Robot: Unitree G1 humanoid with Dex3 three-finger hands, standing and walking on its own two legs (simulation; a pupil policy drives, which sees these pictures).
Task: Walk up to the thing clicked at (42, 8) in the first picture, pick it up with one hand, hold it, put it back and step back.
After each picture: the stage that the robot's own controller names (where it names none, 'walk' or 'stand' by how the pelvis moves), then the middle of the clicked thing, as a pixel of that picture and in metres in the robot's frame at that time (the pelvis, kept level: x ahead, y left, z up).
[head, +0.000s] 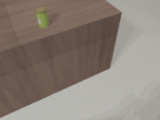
stand; (42, 17) +0.91 +0.26 -0.06
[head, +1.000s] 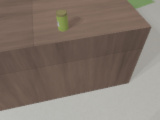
rise first; (62, 20) +0.85 +0.16 -0.06
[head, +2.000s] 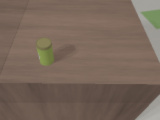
walk; (45, 52) +0.53 +0.18 -0.03
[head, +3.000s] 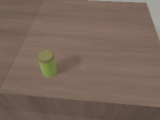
stand; (47, 63) +0.48 +0.18 -0.04
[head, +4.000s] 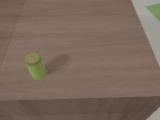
walk; (35, 65) +0.47 +0.21 -0.04
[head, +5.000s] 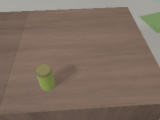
stand; (45, 77) +0.44 +0.17 -0.06
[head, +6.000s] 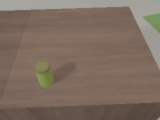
stand; (44, 74) +0.46 +0.18 -0.07
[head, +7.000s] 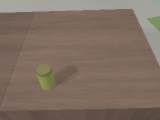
stand; (46, 76) +0.45 +0.18 -0.07
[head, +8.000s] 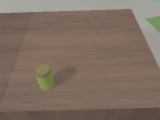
stand; (45, 77) +0.45 +0.18 -0.07
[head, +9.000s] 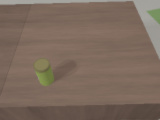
rise first; (44, 72) +0.45 +0.18 -0.06
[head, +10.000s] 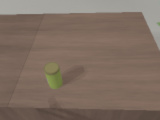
rise first; (53, 75) +0.45 +0.17 -0.06
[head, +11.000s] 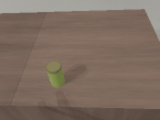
go down; (55, 74) +0.46 +0.17 -0.06
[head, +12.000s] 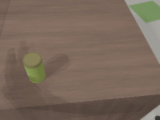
go down; (35, 68) +0.45 +0.16 -0.02
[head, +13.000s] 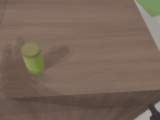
close in; (33, 58) +0.47 +0.16 +0.00
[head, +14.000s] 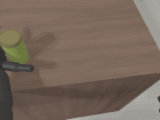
close; (15, 48) +0.48 +0.18 +0.03
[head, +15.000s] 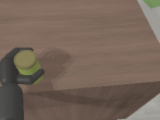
lift; (29, 68) +0.41 +0.16 +0.02
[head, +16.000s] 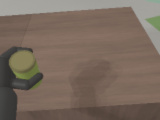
lift; (27, 71) +0.34 +0.17 +0.15
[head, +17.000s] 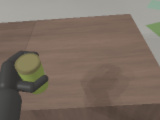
hold; (33, 74) +0.32 +0.16 +0.15
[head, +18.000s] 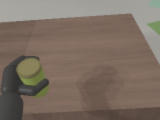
hold; (34, 78) +0.32 +0.16 +0.12
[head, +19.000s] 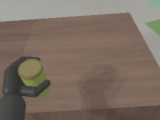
hold; (35, 79) +0.32 +0.16 +0.12
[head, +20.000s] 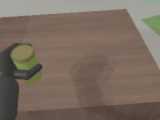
crouch; (28, 64) +0.38 +0.18 +0.12
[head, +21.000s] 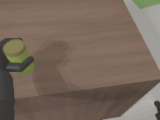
lower; (20, 58) +0.45 +0.17 +0.03
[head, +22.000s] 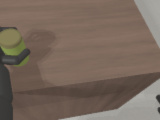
lower; (14, 48) +0.47 +0.17 +0.03
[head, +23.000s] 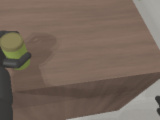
lower; (16, 52) +0.46 +0.17 +0.03
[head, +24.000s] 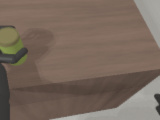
lower; (12, 47) +0.48 +0.17 +0.03
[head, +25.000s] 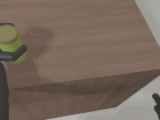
rest; (11, 45) +0.48 +0.17 +0.03
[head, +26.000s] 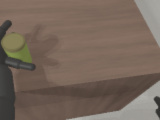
withdraw; (18, 52) +0.47 +0.17 +0.03
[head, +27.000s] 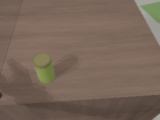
sink last; (44, 68) +0.44 +0.15 -0.01
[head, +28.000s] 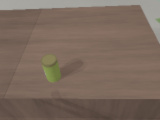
stand; (51, 68) +0.47 +0.17 -0.02
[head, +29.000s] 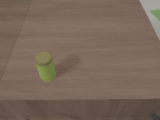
stand; (45, 66) +0.45 +0.17 +0.00
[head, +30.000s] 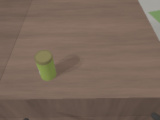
stand; (46, 65) +0.45 +0.16 +0.00
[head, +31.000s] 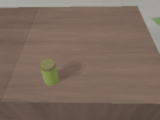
stand; (49, 72) +0.46 +0.17 -0.04
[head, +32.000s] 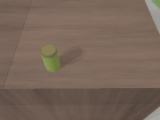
walk; (50, 58) +0.49 +0.15 -0.05
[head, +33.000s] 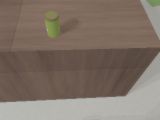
walk; (52, 24) +0.67 +0.16 -0.05
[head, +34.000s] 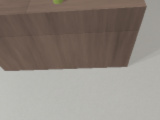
walk; out of the picture +1.00 +0.19 -0.04
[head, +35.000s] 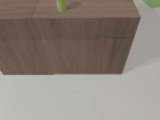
stand; (61, 1) +1.07 +0.15 -0.05
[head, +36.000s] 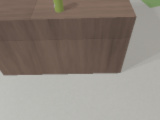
stand; (58, 2) +1.09 +0.16 -0.06
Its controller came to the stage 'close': yes
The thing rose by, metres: 0.20
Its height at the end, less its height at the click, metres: +0.00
